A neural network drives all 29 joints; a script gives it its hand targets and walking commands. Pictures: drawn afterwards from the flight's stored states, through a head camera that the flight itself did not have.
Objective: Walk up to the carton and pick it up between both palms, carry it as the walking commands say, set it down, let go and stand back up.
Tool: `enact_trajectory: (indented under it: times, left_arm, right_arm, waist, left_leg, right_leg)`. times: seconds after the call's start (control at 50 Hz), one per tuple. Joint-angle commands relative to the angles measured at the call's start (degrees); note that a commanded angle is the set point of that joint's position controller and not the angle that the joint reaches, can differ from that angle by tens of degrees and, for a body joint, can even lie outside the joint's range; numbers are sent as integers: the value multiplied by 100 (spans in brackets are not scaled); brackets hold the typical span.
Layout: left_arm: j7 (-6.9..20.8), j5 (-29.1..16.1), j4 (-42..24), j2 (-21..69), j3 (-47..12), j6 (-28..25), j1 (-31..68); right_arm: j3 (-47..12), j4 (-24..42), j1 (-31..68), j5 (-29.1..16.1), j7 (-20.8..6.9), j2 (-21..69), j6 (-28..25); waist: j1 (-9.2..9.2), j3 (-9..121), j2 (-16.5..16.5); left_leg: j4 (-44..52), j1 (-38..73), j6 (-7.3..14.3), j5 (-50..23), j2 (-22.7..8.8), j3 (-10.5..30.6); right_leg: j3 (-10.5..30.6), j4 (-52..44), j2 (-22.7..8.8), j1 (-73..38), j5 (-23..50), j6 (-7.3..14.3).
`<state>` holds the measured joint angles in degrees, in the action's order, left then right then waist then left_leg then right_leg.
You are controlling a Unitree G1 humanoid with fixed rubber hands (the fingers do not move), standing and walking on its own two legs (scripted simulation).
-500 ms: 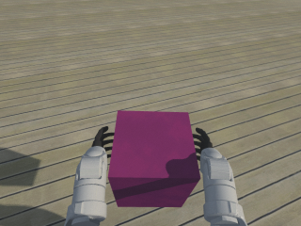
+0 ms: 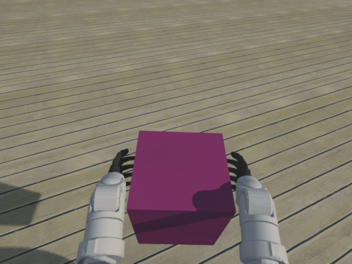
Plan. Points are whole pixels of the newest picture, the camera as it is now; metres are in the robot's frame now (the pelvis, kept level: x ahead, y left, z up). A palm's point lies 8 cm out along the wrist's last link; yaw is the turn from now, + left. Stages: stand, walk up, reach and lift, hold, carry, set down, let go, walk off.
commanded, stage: reach and lift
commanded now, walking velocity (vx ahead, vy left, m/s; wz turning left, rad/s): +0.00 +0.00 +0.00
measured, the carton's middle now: (178, 191) +0.31 +0.00 -0.02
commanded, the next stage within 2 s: hold in 0.64 s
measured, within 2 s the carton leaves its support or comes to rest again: neither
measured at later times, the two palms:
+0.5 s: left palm (114, 183) +0.29 +0.15 +0.05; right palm (242, 186) +0.28 -0.15 +0.05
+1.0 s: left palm (112, 188) +0.27 +0.15 +0.05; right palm (242, 189) +0.28 -0.15 +0.05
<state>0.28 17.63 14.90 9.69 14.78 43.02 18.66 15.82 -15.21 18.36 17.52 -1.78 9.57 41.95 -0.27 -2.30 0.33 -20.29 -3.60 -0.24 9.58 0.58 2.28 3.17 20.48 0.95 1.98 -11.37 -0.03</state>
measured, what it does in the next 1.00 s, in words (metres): stands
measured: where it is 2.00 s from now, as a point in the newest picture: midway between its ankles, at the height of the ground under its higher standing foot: outside the picture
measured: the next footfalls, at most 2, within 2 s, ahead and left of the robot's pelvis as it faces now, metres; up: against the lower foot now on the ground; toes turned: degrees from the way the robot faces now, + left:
none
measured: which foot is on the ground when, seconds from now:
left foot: down 0.00-1.00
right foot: down 0.00-1.00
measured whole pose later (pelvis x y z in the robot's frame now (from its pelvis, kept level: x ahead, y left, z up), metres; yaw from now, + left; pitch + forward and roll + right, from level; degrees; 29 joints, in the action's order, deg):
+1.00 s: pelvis -0.01 +0.00 +0.00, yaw +0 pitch -9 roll +0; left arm 0.1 16.6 13.1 8.9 12.8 44.2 15.7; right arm 12.9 -13.9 16.0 16.5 -0.9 8.9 43.4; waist 0.0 -2.4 0.4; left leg -21.4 -3.2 -0.2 9.5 0.8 2.7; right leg 2.9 21.9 0.9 1.7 -11.6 0.0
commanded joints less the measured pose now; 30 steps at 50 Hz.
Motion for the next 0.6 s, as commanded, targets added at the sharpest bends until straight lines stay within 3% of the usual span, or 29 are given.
enact_trajectory:
  times: [0.0,0.24,0.58]
  left_arm:
    - [1218,-1457,-228,5210,-3030,-181,2726]
    - [1155,-1544,-490,5275,-3197,-119,2406]
    - [1199,-1599,-696,5099,-3277,-88,2232]
  right_arm:
    - [-3047,170,2858,-1415,-1234,4870,-153]
    - [-3135,466,2500,-1409,-1237,4780,-116]
    - [-3282,614,2271,-1479,-1171,4974,-35]
  waist:
    - [20,1523,-44]
    - [-36,1505,-87]
    - [1,1311,-6]
  left_leg:
    - [167,655,-35,-1018,411,180]
    - [215,781,-77,-1252,380,237]
    - [219,625,17,-740,409,214]
  right_leg:
    - [176,-329,349,21,942,32]
    - [145,-333,406,8,1029,67]
    - [183,-344,354,74,710,55]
